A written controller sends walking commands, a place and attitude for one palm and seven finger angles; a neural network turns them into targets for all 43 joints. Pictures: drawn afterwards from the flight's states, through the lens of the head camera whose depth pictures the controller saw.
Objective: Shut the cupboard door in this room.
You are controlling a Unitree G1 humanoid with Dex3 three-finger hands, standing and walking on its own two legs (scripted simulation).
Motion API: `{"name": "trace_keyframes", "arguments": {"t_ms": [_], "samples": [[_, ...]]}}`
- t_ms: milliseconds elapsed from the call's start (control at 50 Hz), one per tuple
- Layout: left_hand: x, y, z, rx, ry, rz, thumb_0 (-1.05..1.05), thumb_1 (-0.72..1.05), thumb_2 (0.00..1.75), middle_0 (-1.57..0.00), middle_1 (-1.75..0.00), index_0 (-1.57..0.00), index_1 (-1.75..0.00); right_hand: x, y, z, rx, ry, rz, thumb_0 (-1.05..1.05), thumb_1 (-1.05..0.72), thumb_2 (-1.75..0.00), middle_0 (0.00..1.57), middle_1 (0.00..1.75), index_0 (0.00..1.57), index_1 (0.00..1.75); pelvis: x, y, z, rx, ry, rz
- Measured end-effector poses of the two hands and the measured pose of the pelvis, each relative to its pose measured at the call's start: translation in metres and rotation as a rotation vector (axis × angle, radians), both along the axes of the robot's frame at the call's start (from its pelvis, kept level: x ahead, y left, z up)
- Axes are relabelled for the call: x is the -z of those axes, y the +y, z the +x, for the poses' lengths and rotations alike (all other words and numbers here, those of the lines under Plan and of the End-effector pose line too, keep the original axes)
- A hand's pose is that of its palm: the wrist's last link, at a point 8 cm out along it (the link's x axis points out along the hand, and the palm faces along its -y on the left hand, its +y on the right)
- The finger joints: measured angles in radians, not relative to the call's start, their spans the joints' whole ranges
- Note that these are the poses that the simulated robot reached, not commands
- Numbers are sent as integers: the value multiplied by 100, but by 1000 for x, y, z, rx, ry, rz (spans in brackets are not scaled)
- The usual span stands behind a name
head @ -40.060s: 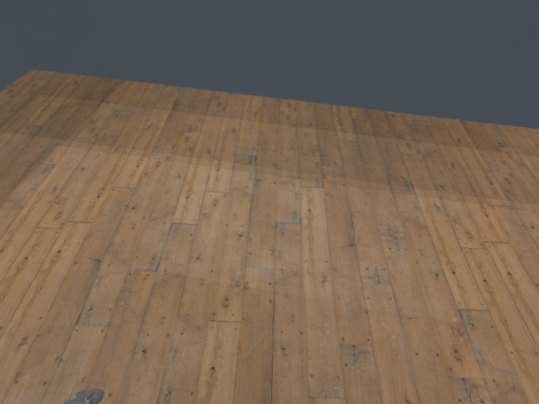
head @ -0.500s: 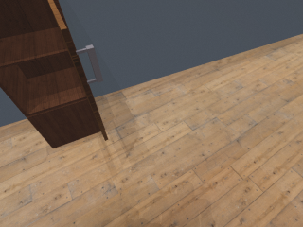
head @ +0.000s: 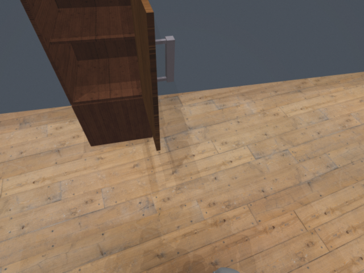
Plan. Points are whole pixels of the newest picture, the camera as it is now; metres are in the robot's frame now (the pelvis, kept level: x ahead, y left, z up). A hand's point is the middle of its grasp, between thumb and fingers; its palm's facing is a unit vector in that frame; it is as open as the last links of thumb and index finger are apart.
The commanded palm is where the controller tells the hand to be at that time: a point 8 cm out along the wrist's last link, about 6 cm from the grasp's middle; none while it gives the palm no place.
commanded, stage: stand and wait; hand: left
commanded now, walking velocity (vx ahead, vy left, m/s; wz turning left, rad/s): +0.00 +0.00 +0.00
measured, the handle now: (163, 61) +0.69 +0.11 +0.06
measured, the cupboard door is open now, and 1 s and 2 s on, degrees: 93 93 93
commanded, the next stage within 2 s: turn or walk to find it in 0.26 s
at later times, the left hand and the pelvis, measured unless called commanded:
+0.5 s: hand out of the picture +0.00 +0.14 -0.17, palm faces +0.16 -0.96 -0.25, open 7.3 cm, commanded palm none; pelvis +0.00 -0.05 +0.00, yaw +7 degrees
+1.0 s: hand out of the picture +0.01 +0.17 -0.16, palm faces +0.34 -0.90 -0.28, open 7.4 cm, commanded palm none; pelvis -0.01 -0.05 -0.01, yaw +19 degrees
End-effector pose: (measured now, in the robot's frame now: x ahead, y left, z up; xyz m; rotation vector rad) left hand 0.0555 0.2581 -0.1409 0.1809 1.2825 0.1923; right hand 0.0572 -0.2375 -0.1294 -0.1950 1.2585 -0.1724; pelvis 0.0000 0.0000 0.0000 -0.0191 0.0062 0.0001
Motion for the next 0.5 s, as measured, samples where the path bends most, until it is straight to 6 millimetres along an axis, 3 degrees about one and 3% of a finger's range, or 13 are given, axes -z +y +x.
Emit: {"name": "trace_keyframes", "arguments": {"t_ms": [100,200,320,500], "samples": [[-10,-10,18,11,-61,25,0,91,90,-20,-30,-19,-30,8,-4,-6,-4,16,33,0,-91,-90,20,30,20,30,0,-10,-2,-24,-1,14],[-12,-37,21,25,-98,46,0,91,90,-20,-30,-19,-30,28,-20,-14,7,36,79,0,-91,-90,20,30,20,30,9,-31,0,-32,-7,49],[-15,-73,-5,-3,-51,15,0,91,90,-20,-30,-20,-30,32,-36,-20,5,86,96,0,-91,-90,20,30,20,30,3,-46,3,-54,-22,52],[-7,-68,-64,-131,43,6,0,93,90,-20,-30,-20,-30,23,-43,-12,-76,150,50,0,-91,-90,20,30,20,30,1,-48,-3,-127,-11,50]]}}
